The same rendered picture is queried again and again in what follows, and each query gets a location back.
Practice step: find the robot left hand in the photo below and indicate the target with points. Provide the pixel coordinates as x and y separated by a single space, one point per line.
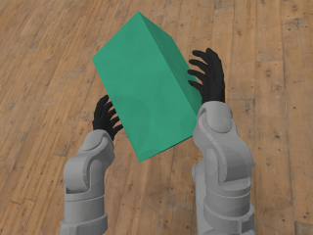
102 117

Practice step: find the robot right hand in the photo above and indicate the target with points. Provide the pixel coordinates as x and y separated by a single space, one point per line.
213 84

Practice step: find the right robot thigh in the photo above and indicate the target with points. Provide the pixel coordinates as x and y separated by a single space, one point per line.
198 174

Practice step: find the left robot forearm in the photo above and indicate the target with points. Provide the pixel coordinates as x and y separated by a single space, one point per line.
84 178

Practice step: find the carton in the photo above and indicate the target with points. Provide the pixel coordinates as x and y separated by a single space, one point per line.
146 78

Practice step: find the right robot forearm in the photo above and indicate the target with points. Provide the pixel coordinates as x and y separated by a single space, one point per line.
228 164

